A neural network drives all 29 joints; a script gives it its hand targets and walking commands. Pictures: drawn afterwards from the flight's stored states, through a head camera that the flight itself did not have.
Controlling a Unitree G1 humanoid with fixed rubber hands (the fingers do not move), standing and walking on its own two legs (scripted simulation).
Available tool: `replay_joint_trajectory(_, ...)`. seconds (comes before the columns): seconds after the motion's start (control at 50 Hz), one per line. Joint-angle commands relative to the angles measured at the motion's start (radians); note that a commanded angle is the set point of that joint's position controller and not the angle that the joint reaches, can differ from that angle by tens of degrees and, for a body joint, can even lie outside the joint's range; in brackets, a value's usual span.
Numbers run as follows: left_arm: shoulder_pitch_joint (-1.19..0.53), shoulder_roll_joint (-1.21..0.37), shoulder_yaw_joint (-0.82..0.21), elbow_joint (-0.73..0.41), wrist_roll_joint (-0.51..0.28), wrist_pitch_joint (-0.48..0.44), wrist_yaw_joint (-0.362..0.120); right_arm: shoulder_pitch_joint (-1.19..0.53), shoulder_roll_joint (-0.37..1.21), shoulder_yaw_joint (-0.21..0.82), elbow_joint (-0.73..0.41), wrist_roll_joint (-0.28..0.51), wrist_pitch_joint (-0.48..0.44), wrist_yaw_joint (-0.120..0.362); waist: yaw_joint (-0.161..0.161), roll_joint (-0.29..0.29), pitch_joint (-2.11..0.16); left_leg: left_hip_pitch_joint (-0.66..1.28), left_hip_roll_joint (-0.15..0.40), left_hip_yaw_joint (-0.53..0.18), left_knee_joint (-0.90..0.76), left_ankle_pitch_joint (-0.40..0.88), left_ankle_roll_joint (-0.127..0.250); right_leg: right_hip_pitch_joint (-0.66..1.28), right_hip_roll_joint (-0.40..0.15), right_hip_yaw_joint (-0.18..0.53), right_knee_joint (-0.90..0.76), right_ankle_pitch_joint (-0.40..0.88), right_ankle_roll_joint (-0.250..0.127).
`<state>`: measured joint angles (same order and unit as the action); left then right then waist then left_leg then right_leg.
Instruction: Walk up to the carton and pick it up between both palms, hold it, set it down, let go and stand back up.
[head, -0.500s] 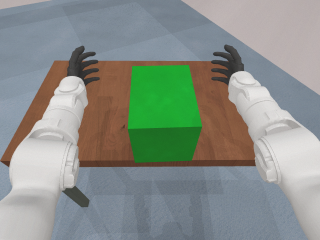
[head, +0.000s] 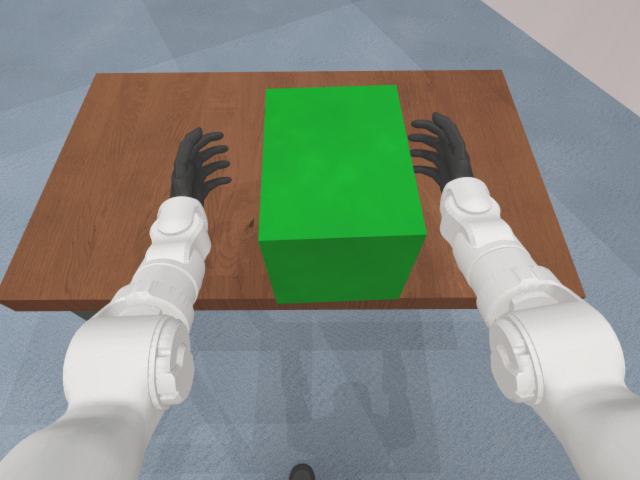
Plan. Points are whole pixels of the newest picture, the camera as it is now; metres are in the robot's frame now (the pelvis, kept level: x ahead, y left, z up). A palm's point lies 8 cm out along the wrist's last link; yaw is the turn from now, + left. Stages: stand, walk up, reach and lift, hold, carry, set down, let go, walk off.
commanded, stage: reach and lift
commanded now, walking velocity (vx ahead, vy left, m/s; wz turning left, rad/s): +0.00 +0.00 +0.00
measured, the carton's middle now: (334, 197) +0.49 +0.03 +0.01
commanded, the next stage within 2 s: none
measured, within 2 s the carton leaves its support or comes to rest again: neither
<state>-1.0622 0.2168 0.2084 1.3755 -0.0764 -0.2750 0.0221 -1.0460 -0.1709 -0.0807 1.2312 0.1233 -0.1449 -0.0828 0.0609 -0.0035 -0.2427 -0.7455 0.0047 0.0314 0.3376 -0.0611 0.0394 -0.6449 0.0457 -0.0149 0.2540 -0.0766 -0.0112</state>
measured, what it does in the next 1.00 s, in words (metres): stands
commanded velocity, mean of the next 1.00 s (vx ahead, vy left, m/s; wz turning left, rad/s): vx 0.00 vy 0.00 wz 0.00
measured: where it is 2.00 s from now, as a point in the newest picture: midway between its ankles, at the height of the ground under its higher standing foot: outside the picture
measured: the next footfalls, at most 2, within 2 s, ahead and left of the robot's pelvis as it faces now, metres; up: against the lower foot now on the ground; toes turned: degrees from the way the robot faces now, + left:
none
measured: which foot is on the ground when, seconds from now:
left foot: down 0.00-1.00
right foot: down 0.00-1.00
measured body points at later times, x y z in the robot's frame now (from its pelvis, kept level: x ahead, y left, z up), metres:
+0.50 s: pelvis +0.00 -0.01 +0.01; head +0.09 -0.01 +0.45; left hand +0.46 +0.18 +0.09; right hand +0.48 -0.09 +0.09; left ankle +0.03 +0.09 -0.74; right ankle -0.01 -0.11 -0.74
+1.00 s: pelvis +0.02 -0.02 +0.02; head +0.09 -0.01 +0.46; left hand +0.45 +0.18 +0.08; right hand +0.46 -0.09 +0.08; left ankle +0.03 +0.09 -0.74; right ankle -0.01 -0.11 -0.74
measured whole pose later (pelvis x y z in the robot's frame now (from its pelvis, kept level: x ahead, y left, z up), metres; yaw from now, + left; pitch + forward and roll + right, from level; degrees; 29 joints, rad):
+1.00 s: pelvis +0.02 -0.02 +0.02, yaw +5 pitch +13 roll -1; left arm -0.92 -0.10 0.75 0.95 0.58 -0.05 -0.04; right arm -0.85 0.25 -0.78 0.77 -0.69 -0.05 -0.04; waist 0.04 0.00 -0.08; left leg -0.39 -0.02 -0.03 0.20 -0.04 0.02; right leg -0.28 0.03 -0.08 0.14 -0.09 -0.03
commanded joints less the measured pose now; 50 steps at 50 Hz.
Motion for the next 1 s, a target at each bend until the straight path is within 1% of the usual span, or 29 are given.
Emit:
replay_joint_trajectory(0.0,-0.385,-0.018,0.158,-0.283,0.18,-0.053,-0.027,-0.411,0.094,-0.157,-0.277,-0.225,-0.066,0.005,-0.006,-0.015,-0.795,0.493,-0.01,-0.037,0.04,0.55,-0.054,0.411,-0.006,-0.016,0.049,0.545,0.039)
replay_joint_trajectory(0.04,-0.388,-0.021,0.228,-0.386,0.262,-0.039,-0.02,-0.4,0.105,-0.272,-0.36,-0.358,-0.068,-0.002,0.0,0.036,-0.829,0.611,-0.021,-0.04,0.034,0.572,-0.078,0.335,0.013,-0.039,-0.003,0.465,0.025)
replay_joint_trajectory(0.08,-0.328,-0.058,0.288,-0.403,0.371,-0.003,-0.003,-0.316,0.167,-0.351,-0.333,-0.459,-0.047,-0.004,-0.001,0.076,-0.782,0.706,-0.018,-0.03,0.028,0.559,-0.098,0.252,0.02,-0.055,-0.049,0.37,0.011)
replay_joint_trajectory(0.1,-0.313,-0.034,0.31,-0.415,0.403,0.02,0.018,-0.291,0.146,-0.381,-0.321,-0.499,-0.033,-0.013,-0.001,0.058,-0.77,0.723,-0.013,-0.03,0.016,0.544,-0.104,0.245,0.025,-0.055,-0.058,0.338,0.008)
replay_joint_trajectory(0.14,-0.308,-0.073,0.305,-0.473,0.421,0.055,0.047,-0.278,0.165,-0.411,-0.349,-0.532,-0.025,-0.023,-0.008,0.064,-0.768,0.742,-0.011,-0.024,0.012,0.523,-0.111,0.218,0.025,-0.056,-0.069,0.303,-0.001)
replay_joint_trajectory(0.16,-0.305,-0.044,0.326,-0.487,0.441,0.062,0.062,-0.277,0.129,-0.44,-0.374,-0.547,-0.023,-0.028,0.004,0.079,-0.802,0.753,-0.004,-0.026,0.004,0.494,-0.117,0.219,0.027,-0.056,-0.069,0.268,-0.004)
replay_joint_trajectory(0.18,-0.299,-0.058,0.306,-0.516,0.444,0.066,0.077,-0.282,0.127,-0.449,-0.387,-0.541,-0.025,-0.035,0.009,0.108,-0.814,0.753,-0.005,-0.017,0.019,0.534,-0.124,0.197,0.031,-0.058,-0.065,0.281,-0.002)
replay_joint_trajectory(0.24,-0.28,-0.072,0.241,-0.433,0.396,0.107,0.091,-0.303,0.113,-0.432,-0.357,-0.51,0.004,-0.038,0.0,0.084,-0.729,0.781,0.004,-0.02,0.015,0.424,-0.126,0.165,0.03,-0.059,-0.083,0.186,0.001)
replay_joint_trajectory(0.26,-0.306,-0.05,0.244,-0.426,0.397,0.113,0.095,-0.31,0.105,-0.442,-0.326,-0.507,0.015,-0.041,0.006,0.087,-0.684,0.744,0.005,-0.012,0.013,0.4,-0.125,0.158,0.025,-0.059,-0.076,0.171,0.008)
replay_joint_trajectory(0.28,-0.312,-0.051,0.229,-0.399,0.381,0.114,0.099,-0.329,0.099,-0.438,-0.339,-0.5,0.015,-0.046,-0.006,0.079,-0.681,0.734,0.005,-0.018,0.026,0.412,-0.115,0.166,0.025,-0.051,-0.061,0.189,0.011)
replay_joint_trajectory(0.3,-0.32,-0.048,0.216,-0.379,0.349,0.11,0.094,-0.344,0.106,-0.421,-0.333,-0.481,0.023,-0.049,-0.013,0.053,-0.647,0.703,0.002,-0.019,0.031,0.393,-0.107,0.19,0.02,-0.042,-0.045,0.206,0.014)
replay_joint_trajectory(0.32,-0.338,-0.074,0.212,-0.387,0.336,0.098,0.089,-0.36,0.136,-0.397,-0.365,-0.466,0.018,-0.045,-0.004,0.022,-0.65,0.673,0.003,-0.025,0.033,0.384,-0.094,0.215,0.022,-0.048,-0.039,0.215,0.023)
replay_joint_trajectory(0.36,-0.35,-0.136,0.217,-0.329,0.333,0.087,0.062,-0.396,0.213,-0.382,-0.346,-0.466,0.024,-0.032,-0.005,0.012,-0.65,0.606,-0.003,-0.03,0.026,0.382,-0.074,0.332,0.009,-0.031,-0.019,0.295,0.029)
replay_joint_trajectory(0.4,-0.33,-0.159,0.258,-0.287,0.365,0.073,0.024,-0.388,0.261,-0.384,-0.373,-0.515,0.011,-0.015,-0.007,-0.024,-0.648,0.505,-0.024,-0.025,-0.001,0.358,-0.046,0.462,-0.006,-0.029,0.011,0.395,0.049)
replay_joint_trajectory(0.46,-0.328,-0.198,0.357,-0.266,0.463,0.06,-0.027,-0.355,0.358,-0.437,-0.357,-0.608,0.018,0.006,0.003,-0.025,-0.607,0.385,-0.031,-0.03,-0.054,0.33,-0.019,0.635,-0.019,-0.027,0.043,0.522,0.066)
replay_joint_trajectory(0.48,-0.329,-0.21,0.386,-0.315,0.498,0.057,-0.04,-0.335,0.407,-0.462,-0.37,-0.641,0.019,0.013,0.008,-0.018,-0.581,0.37,-0.041,-0.026,-0.07,0.309,-0.017,0.671,-0.02,-0.03,0.045,0.524,0.066)
replay_joint_trajectory(0.5,-0.34,-0.204,0.427,-0.32,0.543,0.061,-0.044,-0.332,0.408,-0.506,-0.373,-0.688,0.02,0.018,-0.005,-0.009,-0.576,0.383,-0.038,-0.033,-0.084,0.305,-0.017,0.674,-0.02,-0.036,0.034,0.513,0.064)
replay_joint_trajectory(0.52,-0.352,-0.189,0.459,-0.358,0.581,0.071,-0.042,-0.341,0.414,-0.546,-0.388,-0.723,0.025,0.02,0.01,-0.007,-0.557,0.405,-0.04,-0.032,-0.095,0.287,-0.013,0.653,-0.017,-0.042,0.025,0.484,0.063)
replay_joint_trajectory(0.58,-0.339,-0.328,0.472,-0.357,0.648,0.133,-0.067,-0.315,0.569,-0.57,-0.376,-0.802,0.079,0.062,0.004,-0.015,-0.401,0.472,-0.034,-0.044,-0.118,0.185,-0.021,0.609,-0.017,-0.067,-0.027,0.332,0.051)
replay_joint_trajectory(0.62,-0.287,-0.348,0.472,-0.383,0.66,0.169,-0.082,-0.254,0.571,-0.589,-0.412,-0.84,0.097,0.082,-0.004,0.001,-0.39,0.506,-0.037,-0.049,-0.128,0.172,-0.027,0.616,-0.02,-0.073,-0.037,0.295,0.054)
replay_joint_trajectory(0.68,-0.293,-0.353,0.444,-0.417,0.65,0.172,-0.097,-0.263,0.583,-0.566,-0.452,-0.828,0.093,0.087,-0.004,0.002,-0.44,0.509,-0.035,-0.038,-0.113,0.221,-0.023,0.645,-0.018,-0.071,-0.021,0.376,0.056)
replay_joint_trajectory(0.7,-0.3,-0.381,0.414,-0.421,0.641,0.17,-0.103,-0.267,0.606,-0.551,-0.453,-0.813,0.092,0.09,-0.014,0.031,-0.444,0.502,-0.035,-0.037,-0.115,0.228,-0.017,0.654,-0.026,-0.066,-0.01,0.4,0.063)
replay_joint_trajectory(0.74,-0.261,-0.399,0.418,-0.43,0.663,0.181,-0.102,-0.238,0.605,-0.562,-0.457,-0.821,0.085,0.095,-0.007,0.048,-0.439,0.535,-0.025,-0.045,-0.106,0.247,-0.031,0.641,-0.016,-0.073,-0.025,0.385,0.05)
replay_joint_trajectory(0.78,-0.227,-0.4,0.425,-0.438,0.667,0.184,-0.095,-0.238,0.58,-0.549,-0.478,-0.816,0.062,0.095,0.021,0.031,-0.448,0.566,-0.025,-0.042,-0.097,0.312,-0.044,0.614,-0.013,-0.083,-0.019,0.411,0.052)
replay_joint_trajectory(0.84,-0.245,-0.44,0.419,-0.453,0.676,0.189,-0.1,-0.233,0.613,-0.552,-0.456,-0.827,0.061,0.102,0.009,0.056,-0.401,0.565,-0.024,-0.042,-0.088,0.332,-0.044,0.625,-0.01,-0.077,-0.03,0.417,0.047)
replay_joint_trajectory(0.86,-0.244,-0.447,0.432,-0.459,0.685,0.194,-0.106,-0.212,0.646,-0.542,-0.437,-0.824,0.067,0.106,0.025,0.037,-0.374,0.557,-0.023,-0.044,-0.101,0.302,-0.039,0.636,-0.02,-0.07,-0.033,0.402,0.045)
replay_joint_trajectory(0.9,-0.211,-0.479,0.426,-0.437,0.68,0.209,-0.119,-0.202,0.644,-0.531,-0.44,-0.825,0.066,0.114,0.023,0.014,-0.349,0.531,-0.021,-0.052,-0.098,0.302,-0.038,0.661,-0.015,-0.076,-0.022,0.426,0.049)
replay_joint_trajectory(0.96,-0.227,-0.525,0.386,-0.454,0.65,0.207,-0.132,-0.2,0.681,-0.487,-0.475,-0.826,0.054,0.115,-0.004,-0.026,-0.381,0.521,-0.017,-0.054,-0.098,0.333,-0.026,0.714,-0.017,-0.079,-0.006,0.492,0.055)
replay_joint_trajectory(0.98,-0.211,-0.532,0.386,-0.448,0.657,0.204,-0.136,-0.197,0.685,-0.487,-0.481,-0.838,0.05,0.115,0.004,-0.027,-0.375,0.521,-0.02,-0.054,-0.102,0.337,-0.022,0.735,-0.021,-0.069,-0.005,0.523,0.058)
